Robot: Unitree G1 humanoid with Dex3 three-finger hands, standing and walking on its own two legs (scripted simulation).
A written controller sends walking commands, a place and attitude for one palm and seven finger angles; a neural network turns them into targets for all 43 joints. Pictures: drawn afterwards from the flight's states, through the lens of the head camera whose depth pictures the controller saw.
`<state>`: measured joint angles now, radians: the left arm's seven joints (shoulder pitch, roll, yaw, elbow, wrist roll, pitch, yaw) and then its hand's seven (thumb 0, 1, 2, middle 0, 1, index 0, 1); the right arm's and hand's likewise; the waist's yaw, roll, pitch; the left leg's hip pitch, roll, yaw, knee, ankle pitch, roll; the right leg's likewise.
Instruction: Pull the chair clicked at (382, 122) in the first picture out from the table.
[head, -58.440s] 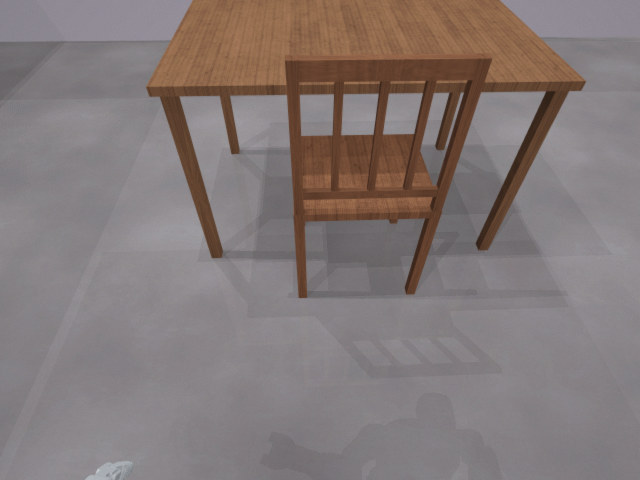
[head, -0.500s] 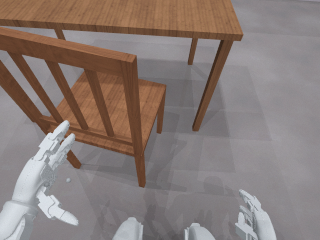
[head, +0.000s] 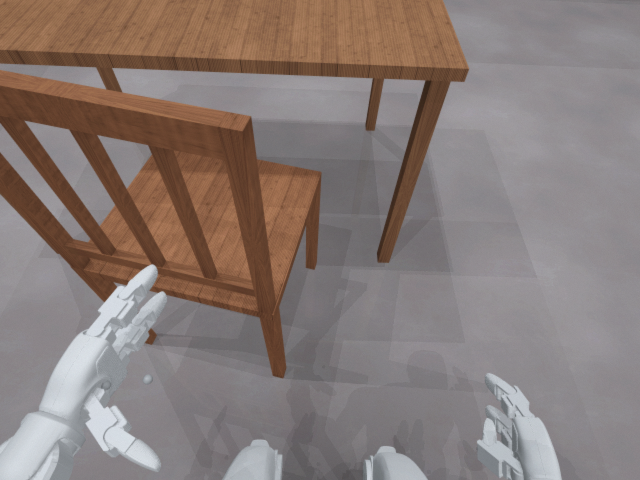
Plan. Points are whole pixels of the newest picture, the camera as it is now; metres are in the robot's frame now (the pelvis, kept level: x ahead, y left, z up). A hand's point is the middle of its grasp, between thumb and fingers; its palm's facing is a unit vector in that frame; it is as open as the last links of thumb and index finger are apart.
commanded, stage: raise the hand toward the chair's back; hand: left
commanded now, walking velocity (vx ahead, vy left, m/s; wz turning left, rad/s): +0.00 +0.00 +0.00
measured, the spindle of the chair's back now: (127, 208) +0.49 +0.31 +0.00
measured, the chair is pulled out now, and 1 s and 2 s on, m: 0.15 0.15 0.15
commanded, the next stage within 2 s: aim the fingers beside a spindle in 0.02 s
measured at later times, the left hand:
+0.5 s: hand (138, 355) +0.25 +0.22 +0.03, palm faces -0.22 -0.97 -0.06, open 16.9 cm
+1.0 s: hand (160, 340) +0.28 +0.20 +0.01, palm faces -0.27 -0.96 -0.04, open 16.9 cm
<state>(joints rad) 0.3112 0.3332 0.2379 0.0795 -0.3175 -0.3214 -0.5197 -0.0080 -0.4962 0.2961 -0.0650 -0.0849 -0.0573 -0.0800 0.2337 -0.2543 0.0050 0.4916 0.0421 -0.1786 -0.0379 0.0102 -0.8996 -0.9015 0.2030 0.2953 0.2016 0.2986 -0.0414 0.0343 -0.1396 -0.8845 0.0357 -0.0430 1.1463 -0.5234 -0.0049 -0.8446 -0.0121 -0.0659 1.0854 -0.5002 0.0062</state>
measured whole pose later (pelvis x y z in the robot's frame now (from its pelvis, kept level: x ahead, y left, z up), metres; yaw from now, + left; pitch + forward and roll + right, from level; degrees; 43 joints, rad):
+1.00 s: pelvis -0.01 +0.01 -0.02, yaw -1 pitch +19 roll -3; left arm 0.06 0.35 0.25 0.23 -0.30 -0.33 -0.52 -0.01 -0.50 0.30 -0.07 -0.09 -0.06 -0.08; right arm 0.24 -0.27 0.02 0.51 0.03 -0.16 -0.04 0.01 -0.90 -0.90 0.20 0.30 0.20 0.30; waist -0.05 0.03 -0.15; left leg -1.04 0.02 -0.03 1.25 -0.55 0.01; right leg -1.00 -0.02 -0.05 1.19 -0.52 0.03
